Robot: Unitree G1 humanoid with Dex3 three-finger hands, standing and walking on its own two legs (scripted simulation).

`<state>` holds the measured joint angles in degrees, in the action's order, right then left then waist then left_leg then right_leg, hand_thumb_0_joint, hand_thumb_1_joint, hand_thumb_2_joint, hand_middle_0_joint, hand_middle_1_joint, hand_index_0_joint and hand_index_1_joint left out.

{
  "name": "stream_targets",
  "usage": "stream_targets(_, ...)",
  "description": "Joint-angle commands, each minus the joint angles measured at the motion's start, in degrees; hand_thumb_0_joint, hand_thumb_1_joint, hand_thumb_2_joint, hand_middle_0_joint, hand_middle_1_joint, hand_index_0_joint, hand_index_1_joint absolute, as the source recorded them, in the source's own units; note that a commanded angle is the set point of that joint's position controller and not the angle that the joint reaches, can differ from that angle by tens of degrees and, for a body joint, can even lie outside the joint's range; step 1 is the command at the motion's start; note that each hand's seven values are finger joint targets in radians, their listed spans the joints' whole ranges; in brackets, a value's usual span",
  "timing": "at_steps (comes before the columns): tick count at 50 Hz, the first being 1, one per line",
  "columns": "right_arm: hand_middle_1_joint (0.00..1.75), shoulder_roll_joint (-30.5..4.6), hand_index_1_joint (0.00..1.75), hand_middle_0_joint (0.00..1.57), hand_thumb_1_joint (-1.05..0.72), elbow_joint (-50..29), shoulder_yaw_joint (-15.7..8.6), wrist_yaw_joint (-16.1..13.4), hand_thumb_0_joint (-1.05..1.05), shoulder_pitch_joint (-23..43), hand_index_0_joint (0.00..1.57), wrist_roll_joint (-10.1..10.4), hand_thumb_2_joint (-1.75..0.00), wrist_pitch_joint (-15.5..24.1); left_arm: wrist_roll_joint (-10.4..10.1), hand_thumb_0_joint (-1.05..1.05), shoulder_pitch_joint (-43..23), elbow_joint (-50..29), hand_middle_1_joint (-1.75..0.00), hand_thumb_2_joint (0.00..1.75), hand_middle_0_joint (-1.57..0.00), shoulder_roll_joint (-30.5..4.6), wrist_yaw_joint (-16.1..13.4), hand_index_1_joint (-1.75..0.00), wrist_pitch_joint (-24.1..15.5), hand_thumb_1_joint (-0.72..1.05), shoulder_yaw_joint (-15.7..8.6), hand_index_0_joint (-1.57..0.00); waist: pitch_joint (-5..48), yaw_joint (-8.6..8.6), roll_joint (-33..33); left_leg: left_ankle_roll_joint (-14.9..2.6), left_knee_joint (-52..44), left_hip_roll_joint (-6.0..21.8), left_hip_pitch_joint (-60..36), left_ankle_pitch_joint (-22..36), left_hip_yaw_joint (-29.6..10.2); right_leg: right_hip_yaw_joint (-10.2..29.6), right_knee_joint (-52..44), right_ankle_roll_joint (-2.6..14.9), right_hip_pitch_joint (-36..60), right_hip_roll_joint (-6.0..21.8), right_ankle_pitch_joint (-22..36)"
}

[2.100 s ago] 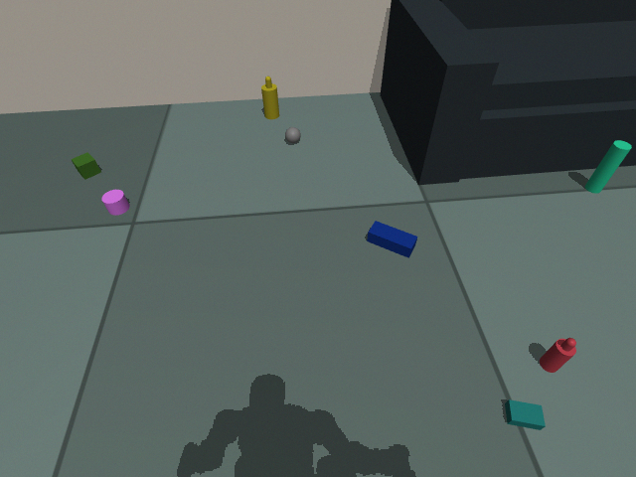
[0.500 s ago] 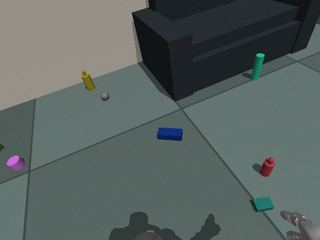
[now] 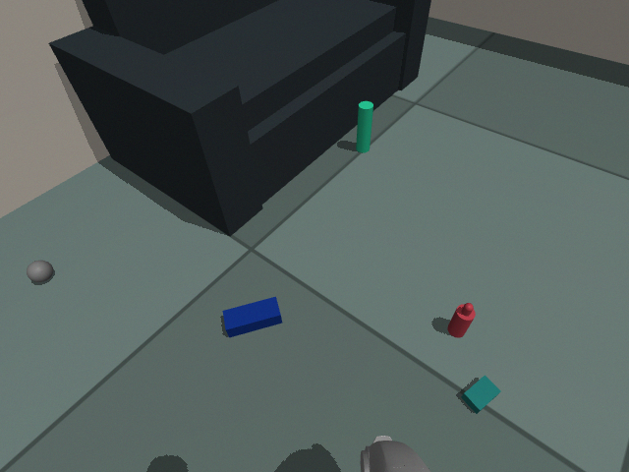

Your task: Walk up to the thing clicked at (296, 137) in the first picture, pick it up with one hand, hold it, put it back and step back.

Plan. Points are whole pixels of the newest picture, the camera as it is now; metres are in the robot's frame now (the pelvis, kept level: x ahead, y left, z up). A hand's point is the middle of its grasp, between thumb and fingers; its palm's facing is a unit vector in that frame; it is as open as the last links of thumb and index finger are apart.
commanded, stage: walk up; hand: left
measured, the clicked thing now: (40, 271) +1.07 +0.99 -0.72
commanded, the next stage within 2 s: none
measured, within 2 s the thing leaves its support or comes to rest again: neither
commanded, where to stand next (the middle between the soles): +0.69 +1.16 m, yaw -52 degrees
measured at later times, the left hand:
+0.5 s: hand out of the picture +0.34 +0.52 -0.16, palm faces -0.23 -0.77 -0.59, open 7.4 cm
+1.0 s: hand out of the picture +0.56 +0.65 -0.12, palm faces -0.32 -0.70 -0.64, open 7.4 cm
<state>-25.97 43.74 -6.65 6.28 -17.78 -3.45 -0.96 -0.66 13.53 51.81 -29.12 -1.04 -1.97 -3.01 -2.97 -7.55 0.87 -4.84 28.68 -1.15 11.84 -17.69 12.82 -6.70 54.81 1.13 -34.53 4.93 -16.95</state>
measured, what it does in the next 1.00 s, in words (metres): steps to the left, turning right: right foot, then left foot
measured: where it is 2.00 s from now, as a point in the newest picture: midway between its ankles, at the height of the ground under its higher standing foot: (53, 399)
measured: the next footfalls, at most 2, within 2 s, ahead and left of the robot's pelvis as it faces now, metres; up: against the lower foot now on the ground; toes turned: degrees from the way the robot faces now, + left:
right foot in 0.14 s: +0.21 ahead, -0.08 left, +0.00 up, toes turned -14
left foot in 0.46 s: +0.37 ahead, +0.34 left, +0.00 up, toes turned -9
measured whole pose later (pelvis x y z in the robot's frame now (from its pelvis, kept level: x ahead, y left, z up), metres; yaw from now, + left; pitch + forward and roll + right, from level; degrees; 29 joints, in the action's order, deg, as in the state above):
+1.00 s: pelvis +0.37 +0.38 -0.03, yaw -22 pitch -1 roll -2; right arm -27.0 39.2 -6.3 6.2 -13.0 -4.7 -6.0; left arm 2.4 18.1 45.3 -25.9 -6.0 -3.3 -3.6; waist -5.5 -1.2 8.2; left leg 0.0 71.3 5.1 35.7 -24.0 -4.8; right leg -1.8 45.7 1.0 -28.3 4.7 -16.8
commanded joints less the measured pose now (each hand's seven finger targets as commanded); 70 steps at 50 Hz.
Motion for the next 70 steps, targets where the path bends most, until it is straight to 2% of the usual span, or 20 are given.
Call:
stream_targets(1,0.3,-11.41,0.3,0.2,-0.9,-8.37,-3.52,-0.47,0.0,5.65,0.2,-0.04,-0.9,1.58,-0.27,0.0,-1.32,-4.63,-0.3,0.9,-0.2,-11.35,-0.21,-0.3,-0.65,0.9,-3.97,-0.2,0.22,1.92,2.45,0.01,-15.63,14.3,-1.23,-3.13,-14.27,0.14,-7.99,0.16,1.85,2.09,4.65)
stream_targets(6,0.3,-11.56,0.3,0.2,-0.9,-12.4,-3.57,-1.72,0.0,10.65,0.2,-0.19,-0.9,1.45,-0.42,0.0,23.69,0.36,-0.3,0.9,-0.2,-13.6,-2.4,-0.3,-0.65,0.9,-6.68,-0.2,10.83,16.71,-6.71,9.2,25.74,6.05,15.92,36.04,-1.48,-3.96,-25.42,4.12,43.76,-3.48,6.0)
stream_targets(7,0.3,-8.26,0.3,0.2,-0.9,-12.71,-2.1,-2.02,0.0,8.42,0.2,-0.54,-0.9,1.4,-0.03,0.0,27.33,0.7,-0.3,0.9,-0.2,-16.47,-3.92,-0.3,-0.72,0.9,-7.92,-0.2,10.37,17.99,-15.82,10.31,40.19,1.67,33.82,-4.58,-5.6,15.85,-27.6,8.53,53.84,8.96,-0.52)
stream_targets(9,0.3,-14.53,0.3,0.2,-0.9,-12.92,-3.57,-2.52,0.0,5.47,0.2,-0.39,-0.9,-0.2,-1.32,0.0,11.82,-7.41,-0.3,0.9,-0.2,-20.11,-6.67,-0.3,-1.38,0.9,-7.43,-0.2,11.94,10.1,-3.49,12.83,60.75,5.64,42.51,-15.43,-25.87,51.62,-36.81,22.3,43.93,29.89,-16.39)
stream_targets(15,0.3,-12.53,0.3,0.2,-0.9,-9.33,-2.87,0.64,0.0,1.3,0.2,-0.03,-0.9,-1.56,1.24,0.0,0.47,-9.65,-0.3,0.9,-0.2,-16.91,-5.94,-0.3,-4.82,0.9,-5.59,-0.2,2.93,1.68,-5.28,5.08,36.05,7.01,21.47,-0.94,-18.34,13.95,-27.69,10.12,10.25,9.31,13.2)
stream_targets(20,0.3,-11.12,0.3,0.2,-0.9,-9.2,-3.58,1.67,0.0,4.69,0.2,0.69,-0.9,-2.28,2.95,0.0,1.43,-7.4,-0.3,0.9,-0.2,-20.07,-5.52,-0.3,-4.32,0.9,-6.73,-0.2,4.25,2.42,-10.88,4.86,24.3,8.06,10.44,1.78,-13.27,13.32,-27.45,10.41,1.38,9.13,-6.79)
stream_targets(23,0.3,-12.69,0.3,0.2,-0.9,-4.37,-5.46,0.26,0.0,-7.86,0.2,-0.45,-0.9,-1.51,3.38,0.0,-2.53,-7.26,-0.3,0.9,-0.2,-14.74,-5.74,-0.3,-2.96,0.9,-5.2,-0.2,6.43,-6.48,2.36,4.6,13.69,2.58,-8.61,-5.27,-10.14,5.08,-4.08,5.67,-11.65,2.29,-7.52)
stream_targets(24,0.3,-18.1,0.3,0.2,-0.9,-4.75,-6.22,-0.67,0.0,-10.0,0.2,-1.28,-0.9,-0.34,2.79,0.0,-0.2,-8.12,-0.3,0.9,-0.2,-7.26,-5.69,-0.3,-2.73,0.9,-3.29,-0.2,4.4,-6.91,23.69,2.43,-3.48,14.96,-7.63,-6.92,-31.09,1.13,14.8,2.8,-18.73,-7.83,-18.7)
stream_targets(25,0.3,-23.13,0.3,0.2,-0.9,-5.86,-6.76,-1.98,0.0,-3.66,0.2,0.17,-0.9,0.49,1.84,0.0,1.09,-7.5,-0.3,0.9,-0.2,-6.89,-7.11,-0.3,-2.89,0.9,-2.63,-0.2,4.99,-2.1,29.15,-3.0,-12.92,22.45,-6.6,-6.2,-50.1,8.62,23.85,4.08,-22.15,-7.11,-20.89)
stream_targets(34,0.3,-10.93,0.3,0.2,-0.9,-9.58,-2.73,-3.8,0.0,6.59,0.2,-1.66,-0.9,0.36,-0.15,0.0,9.48,-1.13,-0.3,0.9,-0.2,-8.16,-5.25,-0.3,-2.31,0.9,-3.09,-0.2,5.64,3.49,12.76,-9.18,2.85,17.62,-1.3,33.18,-20.15,1.93,-0.05,1.76,-0.8,0.32,-6.86)
stream_targets(37,0.3,-10.56,0.3,0.2,-0.9,-13.1,-2.7,-3.1,0.0,12.42,0.2,-1.43,-0.9,-0.79,0.09,0.0,19.83,-0.04,-0.3,0.9,-0.2,-8.87,-5.68,-0.3,-2.21,0.9,-4.87,-0.2,8.44,10.7,6.45,-2.55,14.98,11.33,11.54,33.02,-10.93,1.65,-18.74,3.82,22.56,-2.16,7.3)
stream_targets(39,0.3,-6.13,0.3,0.2,-0.9,-15.15,-1.29,-2.6,0.0,9.38,0.2,-0.45,-0.9,-0.74,2.16,0.0,26.87,-0.95,-0.3,0.9,-0.2,-16.02,-7.06,-0.3,-2.13,0.9,-7.84,-0.2,10.8,15.26,-10.41,4.81,35.67,3.73,36.53,-1.1,-9.55,21.35,-26.17,9.62,44.9,8.97,5.47)
stream_targets(41,0.3,-11.59,0.3,0.2,-0.9,-13.79,-3.39,-3.53,0.0,4.97,0.2,-0.79,-0.9,-2.69,1.3,0.0,15.33,-7.74,-0.3,0.9,-0.2,-17.34,-7.6,-0.3,-2.03,0.9,-7.24,-0.2,10.29,9.54,-1.86,7.96,54.7,4.13,36.27,-15.38,-21.36,46.3,-34.85,20.79,30.09,26.02,-8.16)
stream_targets(47,0.3,-12.35,0.3,0.2,-0.9,-8.76,-3.88,-0.62,0.0,1.26,0.2,-1.26,-0.9,-3.74,3.23,0.0,3.46,-10.54,-0.3,0.9,-0.2,-16.7,-6.35,-0.3,-2.77,0.9,-7.28,-0.2,2.4,4.11,-7.85,4.91,44.85,7.11,23.16,-4.9,-18.67,20.12,-30.15,10.42,5.25,9.77,-15.77)
stream_targets(55,0.3,-12.31,0.3,0.2,-0.9,-7.35,-4.98,-0.57,0.0,-4.04,0.2,-0.89,-0.9,-2.78,3.55,0.0,2.43,-10.32,-0.3,0.9,-0.2,-18.39,-5.48,-0.3,-2.49,0.9,-7.68,-0.2,6.04,1.54,-7.67,2.61,17.76,4.25,3.77,-8.58,-11.82,17.97,-16.51,8.25,-4.24,6.78,-10.18)
stream_targets(56,0.3,-13.7,0.3,0.2,-0.9,-5.45,-5.77,-1.17,0.0,-10.2,0.2,-1.72,-0.9,-2.07,3.35,0.0,1.85,-10.21,-0.3,0.9,-0.2,-13.62,-5.64,-0.3,-2.08,0.9,-6.13,-0.2,6.73,-2.74,3.94,2.42,6.5,3.14,-2.38,-11.64,-14.66,11.11,-0.23,5.19,-9.77,-1.22,-11.53)
stream_targets(57,0.3,-21.0,0.3,0.2,-0.9,-7.3,-6.73,-2.16,0.0,-8.57,0.2,-2.45,-0.9,-1.38,2.29,0.0,0.47,-11.65,-0.3,0.9,-0.2,-6.69,-6.37,-0.3,-2.06,0.9,-4.14,-0.2,2.51,-2.88,24.21,-1.23,-5.63,17.98,0.48,-6.95,-39.87,3.69,15.76,1.47,-22.69,-13.39,-23.32)
stream_targets(58,0.3,-24.18,0.3,0.2,-0.9,-8.46,-7.0,-3.08,0.0,-0.73,0.2,-0.78,-0.9,-0.95,1.94,0.0,-1.0,-11.09,-0.3,0.9,-0.2,-9.48,-8.09,-0.3,-2.45,0.9,-4.05,-0.2,0.89,-0.14,24.39,-8.79,-10.02,23.23,4.81,-6.75,-51.23,11.26,19.11,3.42,-21.92,-8.25,-21.41)
stream_targets(64,0.3,-11.38,0.3,0.2,-0.9,-12.3,-3.59,-4.15,0.0,6.12,0.2,-1.53,-0.9,-0.75,-0.17,0.0,9.66,-3.76,-0.3,0.9,-0.2,-10.49,-5.75,-0.3,-1.92,0.9,-4.27,-0.2,3.95,3.92,12.72,-5.06,5.91,12.81,0.71,30.67,-23.14,4.5,11.41,0.95,-6.02,-4.58,-9.82)
stream_targets(70,0.3,-9.15,0.3,0.2,-0.9,-16.45,-2.25,-3.95,0.0,9.8,0.2,-1.06,-0.9,-2.35,0.57,0.0,22.8,-3.69,-0.3,0.9,-0.2,-10.28,-6.63,-0.3,-1.87,0.9,-5.36,-0.2,7.8,12.52,3.41,2.01,22.88,8.36,15.63,30.17,-12.88,4.94,-23.74,4.99,27.88,-2.32,7.5)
